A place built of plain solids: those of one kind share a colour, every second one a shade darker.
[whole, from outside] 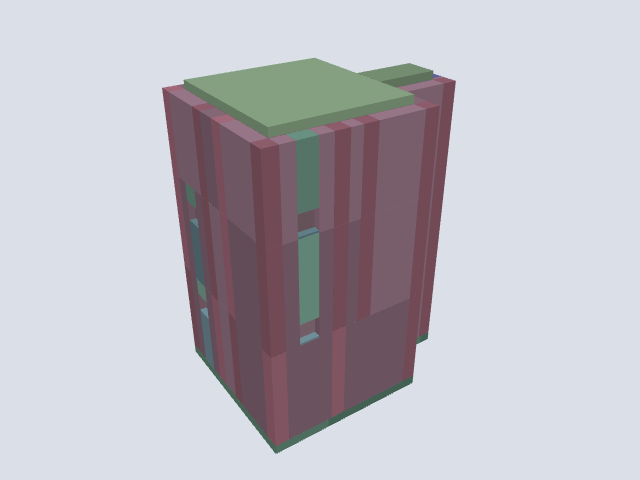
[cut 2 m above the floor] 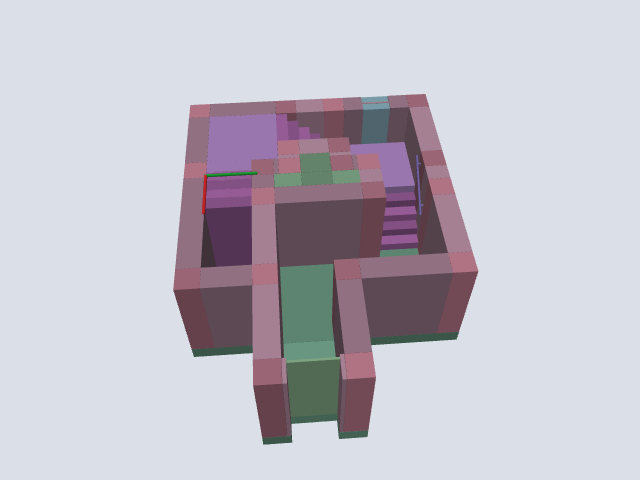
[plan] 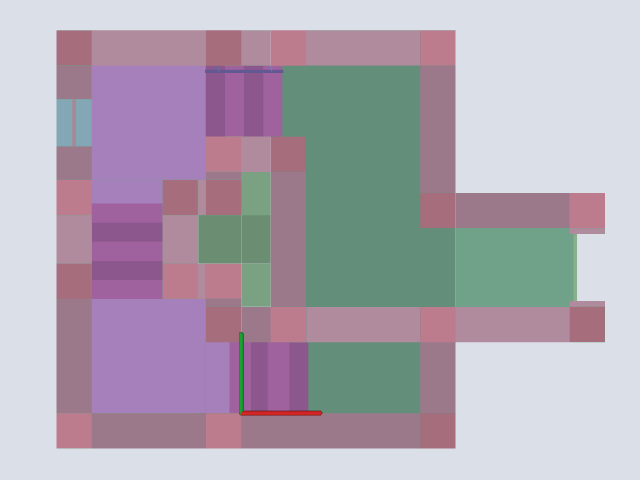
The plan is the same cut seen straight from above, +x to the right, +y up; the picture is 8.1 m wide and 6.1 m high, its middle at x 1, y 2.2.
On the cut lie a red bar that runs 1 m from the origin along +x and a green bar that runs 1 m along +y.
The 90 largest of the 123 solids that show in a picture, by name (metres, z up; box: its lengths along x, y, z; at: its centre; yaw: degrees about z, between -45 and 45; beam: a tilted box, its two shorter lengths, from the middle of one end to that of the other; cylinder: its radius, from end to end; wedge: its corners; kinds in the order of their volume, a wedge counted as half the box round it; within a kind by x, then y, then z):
{
 "wall_1": {"box": [0.45, 1.45, 3.17], "at": [-2.12, 0.72, 1.58]},
 "wall_2": {"box": [0.45, 1.45, 3.17], "at": [-2.12, 0.72, 4.75]},
 "wall_3": {"box": [0.45, 1.45, 2.45], "at": [-2.12, 0.72, 7.56]},
 "wall_4": {"box": [0.45, 0.62, 3.17], "at": [-2.12, 2.21, 1.58]},
 "wall_5": {"box": [0.45, 0.62, 3.17], "at": [-2.12, 2.21, 4.75]},
 "wall_6": {"box": [0.45, 0.62, 2.45], "at": [-2.12, 2.21, 7.56]},
 "wall_7": {"box": [0.45, 0.43, 3.17], "at": [-2.12, 3.18, 1.58]},
 "wall_8": {"box": [0.45, 0.43, 3.17], "at": [-2.12, 3.18, 4.75]},
 "wall_9": {"box": [0.45, 1.45, 2.45], "at": [-2.12, 3.69, 7.56]},
 "wall_10": {"box": [0.45, 0.43, 3.17], "at": [-2.12, 4.2, 1.58]},
 "wall_11": {"box": [0.45, 0.43, 3.17], "at": [-2.12, 4.2, 4.75]},
 "wall_12": {"box": [0.43, 0.45, 3.17], "at": [-1.69, -0.23, 4.75]},
 "wall_13": {"box": [1.45, 0.45, 3.17], "at": [-1.18, -0.23, 1.58]},
 "wall_14": {"box": [1.45, 0.45, 3.17], "at": [-1.18, 4.64, 1.58]},
 "wall_15": {"box": [0.45, 0.62, 3.17], "at": [-0.78, 2.21, 1.58]},
 "wall_16": {"box": [0.43, 0.45, 3.17], "at": [-0.66, -0.23, 4.75]},
 "wall_17": {"box": [0.37, 0.45, 3.17], "at": [0.19, -0.23, 4.75]},
 "wall_18": {"box": [0.37, 0.45, 3.17], "at": [0.19, 1.12, 1.58]},
 "wall_19": {"box": [0.37, 0.45, 3.17], "at": [0.19, 3.29, 1.58]},
 "wall_20": {"box": [0.37, 0.45, 3.17], "at": [0.19, 4.64, 1.58]},
 "wall_21": {"box": [0.45, 1.72, 3.17], "at": [0.6, 2.21, 1.58]},
 "wall_22": {"box": [2.27, 0.45, 3.17], "at": [1.14, -0.23, 1.58]},
 "wall_23": {"box": [1.45, 0.45, 3.17], "at": [1.55, -0.23, 4.75]},
 "wall_24": {"box": [1.45, 0.45, 2.45], "at": [1.55, -0.23, 7.56]},
 "wall_25": {"box": [1.45, 0.45, 2.42], "at": [1.55, 1.12, 1.21]},
 "wall_26": {"box": [1.45, 0.45, 3.17], "at": [1.55, 4.64, 1.58]},
 "wall_27": {"box": [0.45, 0.9, 3.17], "at": [2.5, 0.45, 1.58]},
 "wall_28": {"box": [0.45, 0.9, 2.45], "at": [2.5, 0.45, 7.56]},
 "wall_29": {"box": [0.45, 1.62, 3.17], "at": [2.5, 3.61, 1.58]},
 "wall_30": {"box": [1.45, 0.45, 3.17], "at": [3.45, 1.12, 1.58]},
 "wall_31": {"box": [1.45, 0.45, 3.17], "at": [3.45, 1.12, 4.75]},
 "wall_32": {"box": [1.45, 0.45, 2.45], "at": [3.45, 1.12, 7.56]},
 "wall_33": {"box": [1.45, 0.45, 3.17], "at": [3.45, 2.58, 1.58]},
 "wallpost_1": {"box": [0.45, 0.45, 3.17], "at": [-2.12, -0.23, 1.58]},
 "wallpost_2": {"box": [0.45, 0.45, 3.17], "at": [-2.12, -0.23, 4.75]},
 "wallpost_3": {"box": [0.45, 0.45, 2.45], "at": [-2.12, -0.23, 7.56]},
 "wallpost_4": {"box": [0.45, 0.45, 3.17], "at": [-2.12, 1.68, 1.58]},
 "wallpost_5": {"box": [0.45, 0.45, 3.17], "at": [-2.12, 1.68, 4.75]},
 "wallpost_6": {"box": [0.45, 0.45, 2.45], "at": [-2.12, 1.68, 7.56]},
 "wallpost_7": {"box": [0.45, 0.45, 3.17], "at": [-2.12, 2.74, 1.58]},
 "wallpost_8": {"box": [0.45, 0.45, 3.17], "at": [-2.12, 2.74, 4.75]},
 "wallpost_9": {"box": [0.45, 0.45, 2.45], "at": [-2.12, 2.74, 7.56]},
 "wallpost_10": {"box": [0.45, 0.45, 3.17], "at": [-2.12, 4.64, 1.58]},
 "wallpost_11": {"box": [0.45, 0.45, 3.17], "at": [-2.12, 4.64, 4.75]},
 "wallpost_12": {"box": [0.45, 0.45, 2.45], "at": [-2.12, 4.64, 7.56]},
 "wallpost_13": {"box": [0.45, 0.45, 3.17], "at": [-0.78, 1.68, 1.58]},
 "wallpost_14": {"box": [0.45, 0.45, 3.17], "at": [-0.78, 2.74, 1.58]},
 "wallpost_15": {"box": [0.45, 0.45, 3.17], "at": [-0.23, -0.23, 1.58]},
 "wallpost_16": {"box": [0.45, 0.45, 3.17], "at": [-0.23, -0.23, 4.75]},
 "wallpost_17": {"box": [0.45, 0.45, 2.45], "at": [-0.23, -0.23, 7.56]},
 "wallpost_18": {"box": [0.45, 0.45, 3.17], "at": [-0.23, 1.12, 1.58]},
 "wallpost_19": {"box": [0.45, 0.45, 3.17], "at": [-0.23, 1.68, 1.58]},
 "wallpost_20": {"box": [0.45, 0.45, 3.17], "at": [-0.23, 2.74, 1.58]},
 "wallpost_21": {"box": [0.45, 0.45, 3.17], "at": [-0.23, 3.29, 1.58]},
 "wallpost_22": {"box": [0.45, 0.45, 3.17], "at": [-0.23, 4.64, 1.58]},
 "wallpost_23": {"box": [0.45, 0.45, 3.17], "at": [0.6, -0.23, 4.75]},
 "wallpost_24": {"box": [0.45, 0.45, 2.45], "at": [0.6, -0.23, 7.56]},
 "wallpost_25": {"box": [0.45, 0.45, 3.17], "at": [0.6, 1.12, 1.58]},
 "wallpost_26": {"box": [0.45, 0.45, 3.17], "at": [0.6, 3.29, 1.58]},
 "wallpost_27": {"box": [0.45, 0.45, 3.17], "at": [0.6, 4.64, 1.58]},
 "wallpost_28": {"box": [0.45, 0.45, 3.17], "at": [2.5, -0.23, 1.58]},
 "wallpost_29": {"box": [0.45, 0.45, 3.17], "at": [2.5, -0.23, 4.75]},
 "wallpost_30": {"box": [0.45, 0.45, 2.45], "at": [2.5, -0.23, 7.56]},
 "wallpost_31": {"box": [0.45, 0.45, 3.17], "at": [2.5, 1.12, 1.58]},
 "wallpost_32": {"box": [0.45, 0.45, 3.17], "at": [2.5, 2.58, 1.58]},
 "wallpost_33": {"box": [0.45, 0.45, 3.17], "at": [2.5, 4.64, 1.58]},
 "wallpost_34": {"box": [0.45, 0.45, 3.17], "at": [4.4, 1.12, 1.58]},
 "wallpost_35": {"box": [0.45, 0.45, 3.17], "at": [4.4, 1.12, 4.75]},
 "wallpost_36": {"box": [0.45, 0.45, 2.45], "at": [4.4, 1.12, 7.56]},
 "wallpost_37": {"box": [0.45, 0.45, 3.17], "at": [4.4, 2.58, 1.58]},
 "core_fill_1": {"box": [0.55, 0.62, 8.79], "at": [-0.28, 2.21, 4.39]},
 "core_fill_2": {"box": [0.37, 0.55, 8.79], "at": [0.19, 1.62, 4.39]},
 "core_fill_3": {"box": [0.37, 0.62, 8.79], "at": [0.19, 2.21, 4.39]},
 "core_fill_4": {"box": [0.37, 0.55, 8.79], "at": [0.19, 2.79, 4.39]},
 "floor_slab_1": {"box": [1.8, 5.32, 0.3], "at": [-1.45, 2.21, -0.15]},
 "floor_slab_2": {"box": [2.35, 5.32, 0.3], "at": [1.55, 2.21, -0.15]},
 "floor_slab_3": {"box": [1.55, 1.9, 0.3], "at": [3.49, 1.85, -0.15]},
 "landing_slab_1": {"box": [1.45, 1.45, 2.18], "at": [-1.18, 0.72, 1.09]},
 "landing_slab_2": {"box": [1.45, 1.45, 0.99], "at": [-1.18, 3.69, 0.49]},
 "landing_slab_3": {"box": [0.33, 0.9, 2.18], "at": [-0.29, 0.45, 1.09]},
 "roof_slab_1": {"box": [4.17, 4.42, 0.25], "at": [0.19, 2.21, 8.91]},
 "tread_slab_1": {"box": [0.9, 0.27, 1.98], "at": [-1.45, 1.56, 0.99]},
 "tread_slab_2": {"box": [0.27, 0.9, 2.38], "at": [-0.01, 0.45, 1.19]},
 "tread_slab_3": {"box": [0.27, 0.9, 2.57], "at": [0.23, 0.45, 1.29]},
 "tread_slab_4": {"box": [0.27, 0.9, 2.77], "at": [0.47, 0.45, 1.39]},
 "tread_slab_5": {"box": [0.27, 0.9, 2.97], "at": [0.72, 0.45, 1.48]},
 "wall_head_win_1": {"box": [0.6, 0.45, 2.51], "at": [-1.18, -0.23, 5.08]},
 "wall_head_win_2": {"box": [0.6, 0.45, 1.79], "at": [-1.18, -0.23, 7.89]},
 "wall_sill_win_1": {"box": [0.45, 0.6, 1.99], "at": [-2.12, 3.69, 0.99]},
 "wall_sill_win_2": {"box": [0.45, 0.6, 1.99], "at": [-2.12, 3.69, 4.16]}
}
